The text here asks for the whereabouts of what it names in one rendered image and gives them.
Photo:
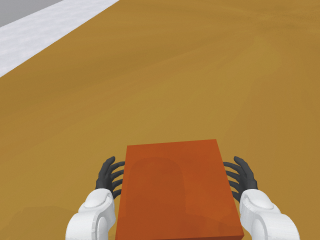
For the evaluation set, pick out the carton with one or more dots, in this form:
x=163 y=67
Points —
x=176 y=191

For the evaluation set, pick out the left robot forearm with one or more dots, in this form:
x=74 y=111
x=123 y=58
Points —
x=95 y=217

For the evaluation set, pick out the right robot forearm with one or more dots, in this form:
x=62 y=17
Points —
x=263 y=219

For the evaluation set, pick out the robot left hand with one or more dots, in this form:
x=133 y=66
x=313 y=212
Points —
x=105 y=176

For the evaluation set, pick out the robot right hand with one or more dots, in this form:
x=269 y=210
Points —
x=245 y=177

